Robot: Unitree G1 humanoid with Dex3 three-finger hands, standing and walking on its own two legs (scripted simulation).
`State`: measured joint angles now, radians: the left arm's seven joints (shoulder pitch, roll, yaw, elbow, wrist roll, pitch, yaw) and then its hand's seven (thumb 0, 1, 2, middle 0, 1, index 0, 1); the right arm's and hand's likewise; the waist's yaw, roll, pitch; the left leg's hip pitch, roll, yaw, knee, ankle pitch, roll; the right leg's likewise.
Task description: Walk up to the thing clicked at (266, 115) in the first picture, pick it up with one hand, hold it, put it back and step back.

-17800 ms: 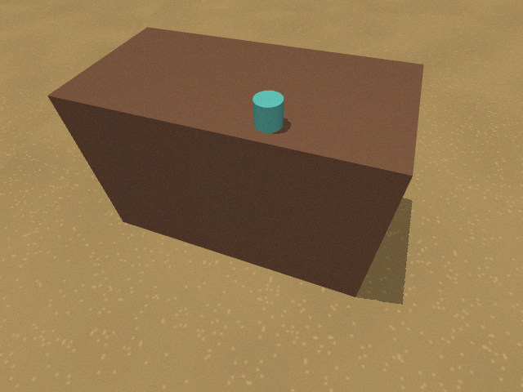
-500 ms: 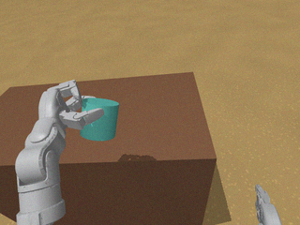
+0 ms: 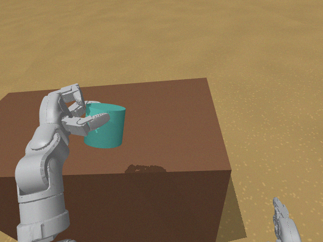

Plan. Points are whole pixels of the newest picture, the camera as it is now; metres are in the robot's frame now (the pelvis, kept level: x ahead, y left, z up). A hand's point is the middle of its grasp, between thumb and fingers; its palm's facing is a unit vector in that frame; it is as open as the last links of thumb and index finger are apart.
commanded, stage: hold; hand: left
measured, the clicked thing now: (104, 124) +0.33 +0.15 +0.19
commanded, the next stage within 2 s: crouch in 0.98 s
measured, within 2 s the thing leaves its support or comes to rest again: neither
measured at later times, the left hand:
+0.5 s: hand (84, 106) +0.33 +0.18 +0.25, palm faces +0.16 -0.99 +0.02, open 7.2 cm
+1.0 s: hand (82, 104) +0.33 +0.18 +0.26, palm faces +0.17 -0.99 +0.01, open 7.2 cm
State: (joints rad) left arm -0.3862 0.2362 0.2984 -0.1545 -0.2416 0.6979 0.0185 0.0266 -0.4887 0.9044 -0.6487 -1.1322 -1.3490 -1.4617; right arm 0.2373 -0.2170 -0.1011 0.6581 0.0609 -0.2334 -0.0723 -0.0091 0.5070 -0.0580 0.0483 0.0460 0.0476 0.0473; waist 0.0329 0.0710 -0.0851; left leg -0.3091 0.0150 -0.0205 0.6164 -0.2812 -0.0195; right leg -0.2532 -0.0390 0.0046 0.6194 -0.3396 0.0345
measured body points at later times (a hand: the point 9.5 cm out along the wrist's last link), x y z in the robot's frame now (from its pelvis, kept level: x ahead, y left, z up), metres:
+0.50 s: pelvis +0.00 +0.00 +0.00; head -0.04 -0.03 +0.45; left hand +0.31 +0.23 +0.25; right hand +0.17 -0.25 -0.07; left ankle +0.03 +0.13 -0.73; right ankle +0.00 -0.14 -0.73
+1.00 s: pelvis +0.00 +0.00 +0.00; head -0.05 -0.03 +0.45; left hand +0.31 +0.23 +0.26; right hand +0.17 -0.25 -0.08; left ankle +0.03 +0.13 -0.73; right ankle +0.00 -0.14 -0.73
